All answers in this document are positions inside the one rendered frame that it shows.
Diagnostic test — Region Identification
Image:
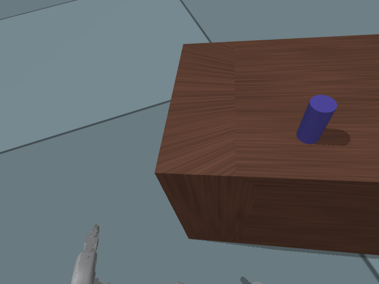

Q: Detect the left robot hand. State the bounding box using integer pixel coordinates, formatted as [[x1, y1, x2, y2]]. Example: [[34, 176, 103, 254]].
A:
[[71, 224, 110, 284]]

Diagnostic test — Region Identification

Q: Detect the can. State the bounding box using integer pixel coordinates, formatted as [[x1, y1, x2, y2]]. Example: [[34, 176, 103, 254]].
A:
[[296, 95, 337, 144]]

